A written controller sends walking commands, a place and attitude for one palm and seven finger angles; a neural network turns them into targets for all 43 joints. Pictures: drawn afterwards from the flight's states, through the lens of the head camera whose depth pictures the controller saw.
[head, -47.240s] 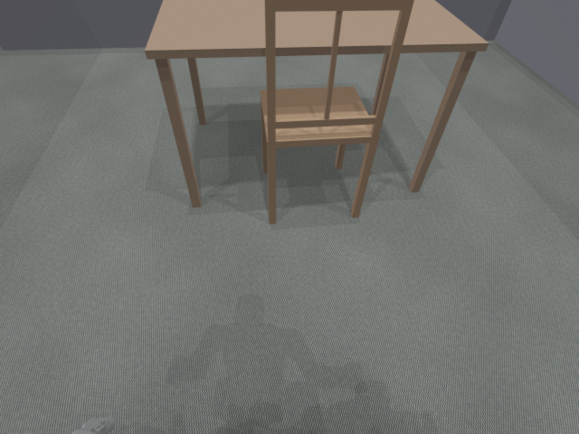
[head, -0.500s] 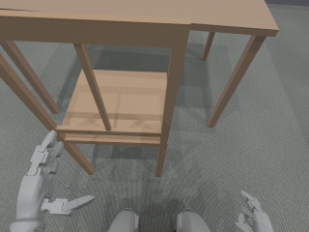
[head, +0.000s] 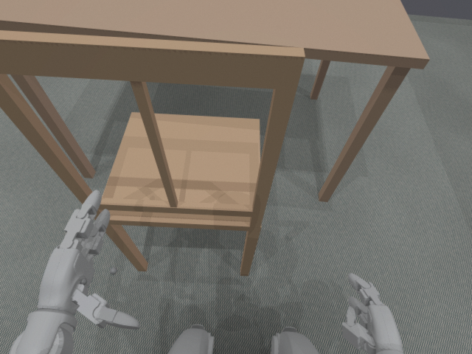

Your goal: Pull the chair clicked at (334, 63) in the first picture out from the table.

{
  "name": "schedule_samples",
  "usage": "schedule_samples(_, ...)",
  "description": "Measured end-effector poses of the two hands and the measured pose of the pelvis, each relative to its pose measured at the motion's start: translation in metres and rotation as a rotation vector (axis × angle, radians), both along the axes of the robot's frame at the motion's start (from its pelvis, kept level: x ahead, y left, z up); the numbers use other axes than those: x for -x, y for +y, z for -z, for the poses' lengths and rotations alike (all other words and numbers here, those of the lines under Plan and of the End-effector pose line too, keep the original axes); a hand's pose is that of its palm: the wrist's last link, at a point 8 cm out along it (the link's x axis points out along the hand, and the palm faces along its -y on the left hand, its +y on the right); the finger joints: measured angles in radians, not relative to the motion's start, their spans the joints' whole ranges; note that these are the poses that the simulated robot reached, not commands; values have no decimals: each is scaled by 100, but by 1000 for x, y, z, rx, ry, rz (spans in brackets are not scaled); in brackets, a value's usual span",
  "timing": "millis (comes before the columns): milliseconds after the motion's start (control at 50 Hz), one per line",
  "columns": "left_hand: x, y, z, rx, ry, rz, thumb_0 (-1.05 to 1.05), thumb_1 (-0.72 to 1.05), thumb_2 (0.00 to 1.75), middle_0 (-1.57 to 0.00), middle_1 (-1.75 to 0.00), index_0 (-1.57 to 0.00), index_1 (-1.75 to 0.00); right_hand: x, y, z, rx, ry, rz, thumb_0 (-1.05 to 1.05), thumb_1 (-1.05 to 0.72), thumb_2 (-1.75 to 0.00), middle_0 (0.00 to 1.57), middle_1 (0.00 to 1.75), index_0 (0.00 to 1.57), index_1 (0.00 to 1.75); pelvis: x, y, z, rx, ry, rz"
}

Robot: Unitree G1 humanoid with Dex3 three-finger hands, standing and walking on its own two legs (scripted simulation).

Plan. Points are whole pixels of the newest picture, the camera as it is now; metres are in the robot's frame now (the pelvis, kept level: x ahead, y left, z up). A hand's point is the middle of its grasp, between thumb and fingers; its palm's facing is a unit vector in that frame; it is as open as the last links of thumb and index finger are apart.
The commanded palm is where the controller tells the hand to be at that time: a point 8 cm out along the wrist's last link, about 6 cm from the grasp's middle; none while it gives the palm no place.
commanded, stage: raise the hand toward the chair's back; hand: left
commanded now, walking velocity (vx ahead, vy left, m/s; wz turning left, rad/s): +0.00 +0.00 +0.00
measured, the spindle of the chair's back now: (160, 158) +0.44 +0.18 +0.04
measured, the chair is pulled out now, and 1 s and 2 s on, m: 0.25 0.25 0.25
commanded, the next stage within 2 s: aim the fingers beside a spindle in 0.58 s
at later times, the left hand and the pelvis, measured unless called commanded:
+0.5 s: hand (115, 257) +0.25 +0.20 +0.04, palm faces +0.06 -1.00 -0.07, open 16.9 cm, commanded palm +0.22 +0.25 +0.05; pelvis +0.00 -0.01 +0.00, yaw +0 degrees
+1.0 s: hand (130, 255) +0.26 +0.18 +0.04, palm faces +0.02 -1.00 -0.05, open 16.9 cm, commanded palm +0.24 +0.24 +0.04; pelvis +0.00 -0.01 +0.00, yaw +0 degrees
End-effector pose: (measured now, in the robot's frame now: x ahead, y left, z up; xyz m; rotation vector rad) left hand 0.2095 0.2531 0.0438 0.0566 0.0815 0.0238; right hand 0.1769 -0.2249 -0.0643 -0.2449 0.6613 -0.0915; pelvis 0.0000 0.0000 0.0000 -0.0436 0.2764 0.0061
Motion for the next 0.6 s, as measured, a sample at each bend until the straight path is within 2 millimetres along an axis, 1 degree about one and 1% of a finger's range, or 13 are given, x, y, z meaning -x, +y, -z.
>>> schedule_samples(60, -5, 7, -13, -14, -70, -37, -1, -50, 31, -6, -8, -6, -8, 7, -4, 1, 8, 25, 9, 1, -90, -90, 21, 30, 20, 30, -2, 0, -2, 0, 0, -3)
schedule_samples(100, -10, 11, -17, -23, -92, -48, -1, -50, 30, -6, -8, -6, -8, 11, -7, 3, 13, 41, 12, 1, -90, -90, 21, 30, 20, 30, -2, -1, -2, 1, 3, -4)
schedule_samples(180, -18, 10, -7, -12, -34, -15, -1, -50, 30, -6, -8, -6, -8, 17, -15, 5, 19, 64, 30, 1, -90, -90, 21, 30, 20, 30, -2, -1, -2, 0, 5, -2)
schedule_samples(240, -19, 3, 2, 7, 30, 20, -1, -50, 30, -6, -8, -6, -8, 21, -20, 3, 23, 66, 54, 1, -90, -90, 21, 30, 20, 30, -3, -1, -4, -4, 4, 5)
schedule_samples(280, -17, -1, 1, 10, 37, 25, -1, -50, 30, -6, -8, -6, -8, 22, -23, 0, 28, 62, 65, 1, -90, -90, 21, 30, 20, 30, -4, -2, -6, -6, 3, 8)
schedule_samples(340, -16, -2, -6, 1, -10, -4, -1, -50, 30, -6, -8, -6, -8, 22, -25, -2, 34, 58, 65, 1, -90, -90, 20, 30, 20, 30, -5, -3, -7, -8, 2, 8)
schedule_samples(400, -15, 2, -13, -15, -66, -43, -1, -50, 30, -6, -8, -6, -8, 20, -26, 0, 34, 59, 51, 1, -90, -90, 20, 30, 20, 30, -5, -5, -6, -9, 5, 4)
schedule_samples(480, -16, 2, -8, -20, -56, -41, -1, -50, 30, -6, -8, -6, -8, 15, -25, 4, 23, 61, 33, 1, -90, -90, 20, 30, 20, 30, -3, -7, -3, -9, 8, 0)
schedule_samples(540, -15, -4, -1, -7, -7, -9, -1, -50, 30, -6, -8, -6, -8, 12, -24, 5, 12, 54, 33, 1, -90, -90, 20, 30, 20, 30, -3, -9, -3, -10, 6, 1)
schedule_samples(600, -13, -8, -1, -1, 8, 6, -1, -50, 30, -6, -8, -6, -8, 9, -23, 3, 6, 41, 35, 1, -90, -90, 20, 30, 20, 30, -3, -10, -4, -12, 4, 3)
